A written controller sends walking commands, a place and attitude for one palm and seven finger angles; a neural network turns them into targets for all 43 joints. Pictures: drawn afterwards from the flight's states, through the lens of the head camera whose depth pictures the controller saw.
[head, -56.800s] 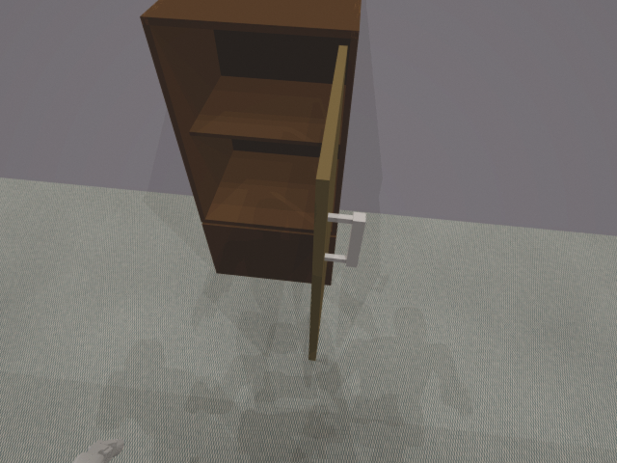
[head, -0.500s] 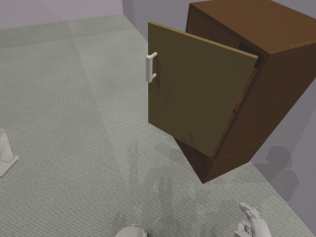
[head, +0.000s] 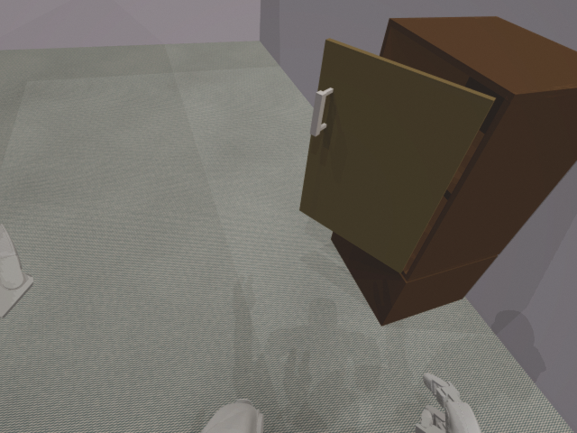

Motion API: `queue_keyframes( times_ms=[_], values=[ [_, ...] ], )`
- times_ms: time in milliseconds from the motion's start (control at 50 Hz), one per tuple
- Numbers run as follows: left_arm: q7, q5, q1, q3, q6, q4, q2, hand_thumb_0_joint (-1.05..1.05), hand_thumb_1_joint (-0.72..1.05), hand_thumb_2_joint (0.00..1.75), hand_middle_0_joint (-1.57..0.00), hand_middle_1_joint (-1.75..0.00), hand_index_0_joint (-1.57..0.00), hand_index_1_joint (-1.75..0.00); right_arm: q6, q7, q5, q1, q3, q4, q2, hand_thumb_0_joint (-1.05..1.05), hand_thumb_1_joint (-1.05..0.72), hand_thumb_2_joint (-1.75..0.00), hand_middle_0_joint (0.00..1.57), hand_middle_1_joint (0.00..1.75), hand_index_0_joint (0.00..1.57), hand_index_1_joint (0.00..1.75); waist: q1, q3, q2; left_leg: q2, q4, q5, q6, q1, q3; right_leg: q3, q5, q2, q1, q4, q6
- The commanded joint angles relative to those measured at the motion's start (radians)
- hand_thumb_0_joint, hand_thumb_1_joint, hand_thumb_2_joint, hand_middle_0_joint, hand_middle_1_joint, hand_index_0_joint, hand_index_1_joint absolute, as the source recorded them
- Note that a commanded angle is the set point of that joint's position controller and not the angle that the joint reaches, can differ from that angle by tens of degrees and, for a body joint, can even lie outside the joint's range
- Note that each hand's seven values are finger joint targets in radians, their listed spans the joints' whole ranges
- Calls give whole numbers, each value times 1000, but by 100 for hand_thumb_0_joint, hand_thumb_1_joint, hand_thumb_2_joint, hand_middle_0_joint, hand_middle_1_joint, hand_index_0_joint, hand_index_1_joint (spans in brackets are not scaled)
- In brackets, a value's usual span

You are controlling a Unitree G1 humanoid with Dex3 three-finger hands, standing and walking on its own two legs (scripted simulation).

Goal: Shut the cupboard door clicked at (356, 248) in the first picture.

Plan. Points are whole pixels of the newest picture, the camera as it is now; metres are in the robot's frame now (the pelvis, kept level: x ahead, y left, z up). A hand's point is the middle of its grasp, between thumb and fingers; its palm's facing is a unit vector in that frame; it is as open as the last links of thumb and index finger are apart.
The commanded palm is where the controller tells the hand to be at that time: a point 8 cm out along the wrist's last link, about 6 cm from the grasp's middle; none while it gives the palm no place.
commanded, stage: stop stepping back and stand still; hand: left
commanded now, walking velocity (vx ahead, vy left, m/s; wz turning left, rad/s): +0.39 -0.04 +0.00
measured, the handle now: (322, 111) +0.90 +0.05 +0.01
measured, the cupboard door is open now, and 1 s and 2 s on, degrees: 30 30 30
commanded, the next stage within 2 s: let the arm hang, fingers relaxed in 0.92 s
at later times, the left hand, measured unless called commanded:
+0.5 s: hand out of the picture +0.05 +0.33 +0.23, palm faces +0.45 -0.81 -0.38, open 7.4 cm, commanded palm +0.02 +0.34 +0.21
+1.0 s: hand out of the picture +0.03 +0.35 +0.20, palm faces +0.44 -0.77 -0.46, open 7.4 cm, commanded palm none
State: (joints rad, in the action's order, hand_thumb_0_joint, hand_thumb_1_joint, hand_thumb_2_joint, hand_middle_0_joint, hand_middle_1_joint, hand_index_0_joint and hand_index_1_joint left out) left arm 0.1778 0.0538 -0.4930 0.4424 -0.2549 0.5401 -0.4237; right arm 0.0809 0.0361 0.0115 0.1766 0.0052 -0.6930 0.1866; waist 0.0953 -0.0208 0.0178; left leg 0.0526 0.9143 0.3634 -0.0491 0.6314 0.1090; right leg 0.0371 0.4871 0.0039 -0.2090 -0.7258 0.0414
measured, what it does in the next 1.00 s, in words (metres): walks backwards: left foot, then right foot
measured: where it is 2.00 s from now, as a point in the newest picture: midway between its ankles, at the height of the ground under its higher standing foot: outside the picture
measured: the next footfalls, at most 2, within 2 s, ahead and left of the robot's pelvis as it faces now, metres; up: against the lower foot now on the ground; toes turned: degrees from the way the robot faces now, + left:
left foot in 0.06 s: +0.11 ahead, +0.10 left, +0.00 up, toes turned +4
right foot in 0.36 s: -0.14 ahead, +0.00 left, +0.00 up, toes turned -8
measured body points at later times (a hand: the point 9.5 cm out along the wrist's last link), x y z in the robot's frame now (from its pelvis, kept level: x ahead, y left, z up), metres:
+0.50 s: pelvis -0.16 +0.07 +0.02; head -0.21 +0.10 +0.47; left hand +0.02 +0.37 +0.25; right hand -0.08 -0.20 -0.06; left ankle -0.06 +0.18 -0.64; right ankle -0.19 -0.01 -0.70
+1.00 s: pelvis -0.18 +0.10 +0.03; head -0.19 +0.09 +0.48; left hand +0.01 +0.39 +0.23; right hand -0.08 -0.15 -0.08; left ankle -0.13 +0.21 -0.66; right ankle -0.19 +0.00 -0.71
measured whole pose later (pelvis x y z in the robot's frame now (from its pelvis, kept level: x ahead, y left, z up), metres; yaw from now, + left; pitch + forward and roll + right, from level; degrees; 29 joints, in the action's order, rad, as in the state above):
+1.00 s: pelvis -0.18 +0.10 +0.03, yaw -7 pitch -1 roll +1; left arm 0.20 0.03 -0.55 0.44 -0.19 0.45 -0.40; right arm 0.03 0.05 0.00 0.26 0.00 -0.69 0.21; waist 0.03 -0.01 0.00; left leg 0.06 0.97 0.39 -0.01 0.50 0.08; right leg -0.09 0.29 -0.01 -0.25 -0.56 -0.05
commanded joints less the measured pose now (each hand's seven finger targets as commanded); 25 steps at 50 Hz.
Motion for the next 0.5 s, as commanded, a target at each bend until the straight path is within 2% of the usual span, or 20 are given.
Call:
queue_keyframes(
  times_ms=[0, 20, 40, 60, 80, 100, 140, 180, 220, 260, 280, 300, 320, 340, 360, 380, 400, 420, 440, 480],
  values=[
    [-4, -10, 383, 38, 6, 135, -212, 0, 90, 90, -20, -30, -20, -30, 59, 58, 6, -40, 38, 157, 147, 0, -90, -90, 20, 30, 20, 30, -148, 40, -3, -16, -295, -141, 22, -408, -83, 85, -477, -137, -302, 128, -100],
    [-8, -9, 391, 17, 10, 138, -176, 0, 90, 90, -20, -30, -20, -30, 68, 59, 7, -38, 42, 168, 173, 0, -90, -90, 20, 30, 20, 30, -133, 12, -246, 86, -441, -221, 67, -428, -209, 32, -300, -51, -295, 3, -49],
    [-1, -11, 404, 14, 8, 141, -163, 0, 90, 90, -20, -30, -20, -30, 82, 54, 2, -50, 38, 179, 177, 0, -90, -90, 20, 30, 20, 30, -117, 17, -445, 242, -603, -133, 117, -355, -351, -21, -48, 10, -265, -99, -18],
    [9, -17, 414, 19, -3, 145, -166, 0, 90, 90, -20, -30, -20, -30, 92, 48, 0, -35, 31, 185, 152, 0, -90, -90, 20, 30, 20, 30, -123, 26, -416, 279, -697, 103, 146, -292, -414, 2, 42, 16, -214, -164, -21],
    [12, -19, 320, 57, -7, 108, -190, 0, 90, 90, -20, -30, -20, -30, 100, 38, 1, -43, 29, 184, 145, 0, -90, -90, 20, 30, 20, 30, -123, -12, -318, 290, -766, 351, 131, -287, -452, 7, 41, 28, -194, -188, -26],
    [6, -12, 283, 61, 0, 161, -183, 0, 90, 90, -20, -30, -20, -30, 91, 26, -7, -53, 34, 192, 155, 0, -90, -90, 20, 30, 20, 30, -117, -51, -300, 282, -834, 493, 89, -229, -489, -21, 36, 64, -149, -253, -27],
    [-8, 0, 144, 80, 16, 236, -174, 0, 90, 90, -20, -30, -20, -30, 70, 1, -9, -80, 48, 234, 153, 0, -90, -90, 20, 30, 20, 30, -94, -104, -269, 245, -856, 458, 28, -200, -364, -78, -7, 93, -57, -270, -44],
    [-14, 13, -34, 121, 24, 290, -201, 0, 90, 90, -20, -30, -20, -30, 52, -15, -6, -95, 49, 267, 142, 0, -90, -90, 20, 30, 20, 30, -71, -169, -274, 193, -824, 377, 8, -214, -201, -161, -18, 121, 27, -176, -57],
    [-14, 20, -122, 111, 33, 339, -194, 0, 90, 90, -20, -30, -20, -30, 23, -14, -12, -89, 41, 283, 125, 0, -90, -90, 20, 30, 20, 30, -78, -165, -329, 152, -789, 333, 0, -202, -115, -229, 31, 143, 105, -33, -78],
    [-7, 22, -150, 134, 53, 336, -232, 0, 90, 90, -20, -30, -20, -30, -1, 2, -19, -81, 36, 281, 116, 0, -90, -90, 20, 30, 20, 30, -76, -155, -307, 105, -671, 332, -24, -105, -52, -243, 81, 153, 257, 146, -118],
    [-3, 21, -166, 157, 64, 297, -262, 0, 90, 90, -20, -30, -20, -30, -12, 9, -11, -61, 32, 272, 103, 0, -90, -90, 20, 30, 20, 30, -80, -142, -200, 55, -520, 294, -33, -88, -7, -193, 79, 107, 272, 277, -146],
    [-7, 19, -132, 145, 74, 296, -259, 0, 90, 90, -20, -30, -20, -30, -22, 13, -6, -45, 30, 251, 89, 0, -90, -90, 20, 30, 20, 30, -84, -114, -14, 4, -235, 148, -25, -59, 86, -49, 49, -46, 208, 394, -201],
    [1, 13, -42, 164, 69, 298, -282, 0, 90, 90, -20, -30, -20, -30, -29, 20, 11, -34, 46, 231, 102, 0, -90, -90, 20, 30, 20, 30, -101, -41, 172, -9, 83, 83, 7, 2, 6, 252, 78, -278, 37, 535, -286],
    [7, 11, 61, 197, 54, 292, -320, 0, 90, 90, -20, -30, -20, -30, -24, 30, 1, -41, 51, 211, 132, 0, -90, -90, 20, 30, 20, 30, -118, 55, 159, 2, 286, 62, 15, 112, -103, 383, 150, -381, -90, 601, -348],
    [10, 14, 122, 255, 35, 229, -362, 0, 90, 90, -20, -30, -20, -30, -17, 31, -17, -28, 47, 187, 137, 0, -90, -90, 20, 30, 20, 30, -139, 81, 128, 40, 384, 10, 13, 106, -139, 320, 115, -399, -172, 596, -354],
    [16, 10, 185, 225, 28, 172, -333, 0, 90, 90, -20, -30, -20, -30, -12, 26, -15, -32, 39, 196, 130, 0, -90, -90, 20, 30, 20, 30, -152, 30, 129, 100, 358, 11, 13, 9, -197, 311, 263, -413, -261, 581, -306],
    [11, -2, 121, 144, 56, 28, -230, 0, 90, 90, -20, -30, -20, -30, -22, 36, -5, -15, 46, 204, 117, 0, -90, -90, 20, 30, 20, 30, -147, 40, 106, 78, 252, -30, 30, 1, -133, 229, 366, -304, -225, 555, -275],
    [7, -5, 131, 105, 71, 20, -208, 0, 90, 90, -20, -30, -20, -30, -25, 44, 1, -44, 58, 209, 143, 0, -90, -90, 20, 30, 20, 30, -134, 99, 70, 90, 207, -28, 31, -43, -126, 269, 417, -301, -298, 564, -277],
    [7, -7, 163, 85, 71, 13, -205, 0, 90, 90, -20, -30, -20, -30, -28, 51, -6, -58, 49, 196, 143, 0, -90, -90, 20, 30, 20, 30, -131, 136, 12, 93, 160, 1, 37, -97, -98, 240, 423, -304, -361, 566, -281],
    [7, -13, 229, 16, 65, 21, -166, 0, 90, 90, -20, -30, -20, -30, -18, 63, -10, -82, 37, 186, 138, 0, -90, -90, 20, 30, 20, 30, -117, 164, -6, 79, -2, 70, 48, -186, -45, 149, 386, -288, -358, 529, -265]
  ],
)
